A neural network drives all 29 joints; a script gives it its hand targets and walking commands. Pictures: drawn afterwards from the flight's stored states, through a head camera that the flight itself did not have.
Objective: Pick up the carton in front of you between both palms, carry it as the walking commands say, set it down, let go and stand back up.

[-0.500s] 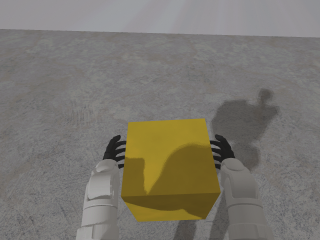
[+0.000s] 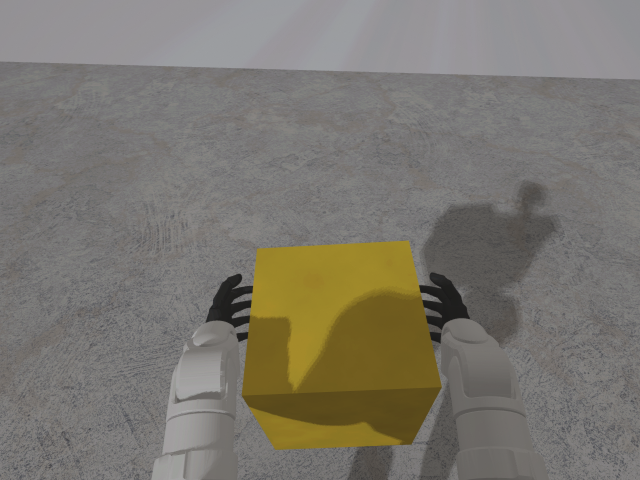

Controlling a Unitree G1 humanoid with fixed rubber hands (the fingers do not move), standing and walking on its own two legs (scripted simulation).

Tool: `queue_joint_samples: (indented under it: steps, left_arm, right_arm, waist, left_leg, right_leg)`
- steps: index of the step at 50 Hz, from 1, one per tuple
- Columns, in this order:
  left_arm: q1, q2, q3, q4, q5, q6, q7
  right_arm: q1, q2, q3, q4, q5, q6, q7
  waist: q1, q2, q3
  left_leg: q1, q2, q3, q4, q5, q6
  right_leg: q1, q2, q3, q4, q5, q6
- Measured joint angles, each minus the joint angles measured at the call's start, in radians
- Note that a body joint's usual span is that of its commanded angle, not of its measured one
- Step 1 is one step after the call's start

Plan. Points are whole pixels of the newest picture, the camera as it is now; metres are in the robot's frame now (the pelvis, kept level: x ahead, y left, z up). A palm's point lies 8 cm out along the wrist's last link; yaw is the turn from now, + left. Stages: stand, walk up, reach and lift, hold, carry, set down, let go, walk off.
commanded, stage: hold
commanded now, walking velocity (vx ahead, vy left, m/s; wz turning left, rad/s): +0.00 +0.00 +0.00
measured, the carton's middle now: (338, 351) +0.31 +0.00 -0.04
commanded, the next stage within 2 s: set down in 0.16 s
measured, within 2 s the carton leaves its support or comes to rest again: neither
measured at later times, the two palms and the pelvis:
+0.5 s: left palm (218, 339) +0.30 +0.16 +0.02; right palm (434, 320) +0.33 -0.14 +0.01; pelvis -0.04 -0.03 +0.00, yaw +10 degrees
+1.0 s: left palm (254, 375) +0.35 +0.15 -0.18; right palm (414, 363) +0.37 -0.15 -0.20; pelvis -0.06 -0.05 -0.13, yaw +12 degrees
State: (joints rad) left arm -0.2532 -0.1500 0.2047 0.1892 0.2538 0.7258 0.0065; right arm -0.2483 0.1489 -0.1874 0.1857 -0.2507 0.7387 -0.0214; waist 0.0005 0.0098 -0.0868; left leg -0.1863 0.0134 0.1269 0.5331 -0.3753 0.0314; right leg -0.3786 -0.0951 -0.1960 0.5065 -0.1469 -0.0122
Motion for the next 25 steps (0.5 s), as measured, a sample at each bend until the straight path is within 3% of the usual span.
queue_joint_samples:
  steps: [4, 9, 15, 20, 25]
  left_arm:
    - [0.001, 0.000, -0.012, 0.011, 0.000, -0.035, -0.008]
    - [-0.006, -0.002, -0.011, 0.038, 0.003, -0.058, -0.011]
    - [-0.076, -0.017, 0.081, 0.134, 0.031, -0.097, -0.021]
    - [-0.247, -0.026, 0.221, 0.324, 0.114, -0.179, -0.051]
    - [-0.381, -0.037, 0.341, 0.432, 0.208, -0.266, -0.065]
  right_arm:
    - [0.024, -0.005, 0.010, -0.039, -0.001, -0.008, -0.006]
    - [0.036, -0.007, 0.013, -0.041, -0.005, -0.020, -0.011]
    - [-0.072, 0.018, -0.066, 0.080, -0.053, -0.049, 0.010]
    - [-0.218, 0.059, -0.229, 0.206, -0.145, -0.109, 0.030]
    - [-0.331, 0.051, -0.318, 0.294, -0.207, -0.186, 0.051]
  waist:
    - [-0.014, 0.026, 0.095]
    - [-0.007, 0.022, 0.146]
    - [-0.009, 0.032, 0.171]
    - [-0.047, 0.038, 0.200]
    - [-0.041, 0.049, 0.223]
  left_leg:
    - [0.102, -0.007, -0.051, -0.067, 0.063, 0.002]
    - [0.166, -0.036, -0.104, -0.137, 0.084, 0.004]
    - [0.163, -0.040, -0.145, -0.108, 0.089, -0.004]
    - [0.088, -0.046, -0.185, -0.018, 0.066, -0.009]
    - [-0.044, -0.045, -0.192, 0.074, 0.041, -0.020]
  right_leg:
    - [0.122, 0.057, 0.101, -0.091, 0.051, 0.010]
    - [0.202, 0.070, 0.196, -0.148, 0.049, 0.029]
    - [0.220, 0.072, 0.186, -0.135, 0.046, 0.029]
    - [0.163, 0.097, 0.212, -0.056, 0.018, 0.025]
    - [0.033, 0.105, 0.213, 0.032, -0.004, 0.014]
